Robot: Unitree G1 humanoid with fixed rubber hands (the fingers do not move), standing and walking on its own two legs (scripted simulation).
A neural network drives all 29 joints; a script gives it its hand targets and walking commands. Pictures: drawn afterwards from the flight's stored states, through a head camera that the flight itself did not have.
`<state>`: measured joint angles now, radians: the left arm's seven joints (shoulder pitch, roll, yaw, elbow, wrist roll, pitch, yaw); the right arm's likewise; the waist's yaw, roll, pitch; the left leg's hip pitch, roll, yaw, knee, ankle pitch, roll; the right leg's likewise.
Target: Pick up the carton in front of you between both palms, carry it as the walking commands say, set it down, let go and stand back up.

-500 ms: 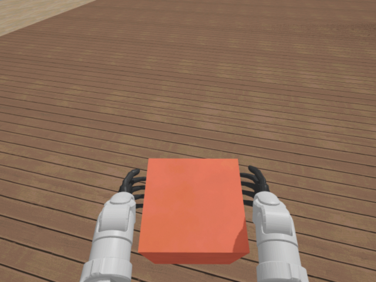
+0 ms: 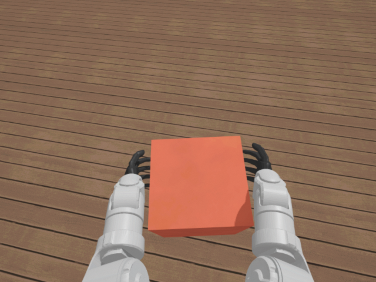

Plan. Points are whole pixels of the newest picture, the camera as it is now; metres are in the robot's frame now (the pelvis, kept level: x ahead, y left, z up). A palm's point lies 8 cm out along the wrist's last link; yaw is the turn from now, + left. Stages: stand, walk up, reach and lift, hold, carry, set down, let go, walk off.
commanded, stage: set down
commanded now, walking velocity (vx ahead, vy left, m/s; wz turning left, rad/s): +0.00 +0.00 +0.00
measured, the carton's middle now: (197, 192) +0.35 -0.03 -0.09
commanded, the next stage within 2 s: none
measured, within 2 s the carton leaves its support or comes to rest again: neither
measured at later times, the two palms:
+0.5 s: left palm (153, 197) +0.39 +0.11 -0.19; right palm (249, 201) +0.36 -0.19 -0.17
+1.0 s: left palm (163, 204) +0.43 +0.09 -0.34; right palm (243, 217) +0.37 -0.19 -0.33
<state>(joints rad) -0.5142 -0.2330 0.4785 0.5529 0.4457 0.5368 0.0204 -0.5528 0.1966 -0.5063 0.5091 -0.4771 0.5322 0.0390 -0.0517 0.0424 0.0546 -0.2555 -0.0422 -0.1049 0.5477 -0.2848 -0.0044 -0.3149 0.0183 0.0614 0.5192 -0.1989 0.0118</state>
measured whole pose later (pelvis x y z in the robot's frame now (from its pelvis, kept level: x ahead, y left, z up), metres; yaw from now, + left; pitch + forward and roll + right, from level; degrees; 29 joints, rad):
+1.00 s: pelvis -0.07 +0.00 -0.24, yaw +1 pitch +47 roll +1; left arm -1.06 0.08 0.31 0.85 0.19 0.27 0.07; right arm -0.90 0.16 -0.55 0.51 -0.24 0.26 -0.14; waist -0.11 0.05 -0.17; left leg -1.94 -0.14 -0.08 1.65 -0.54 -0.05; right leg -2.00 0.08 0.10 1.59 -0.42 0.07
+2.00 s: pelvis -0.08 +0.02 -0.37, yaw -1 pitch +44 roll -5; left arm -1.54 0.25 0.09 1.23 0.14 0.19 0.07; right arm -1.19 0.03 -0.68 0.73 -0.16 0.19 -0.08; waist -0.18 0.02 0.16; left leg -2.28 -0.17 -0.06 2.13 -0.62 -0.02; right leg -2.30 0.08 0.06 2.01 -0.50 0.13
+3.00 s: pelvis -0.09 +0.01 -0.39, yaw -3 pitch +40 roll -5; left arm -1.49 0.48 -0.17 1.18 -0.12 0.08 0.04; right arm -1.23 -0.23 -0.38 1.08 0.20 -0.01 -0.09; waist -0.18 -0.04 0.32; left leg -2.29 -0.06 -0.04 2.22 -0.62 0.02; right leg -2.31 0.01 -0.02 2.09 -0.48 0.06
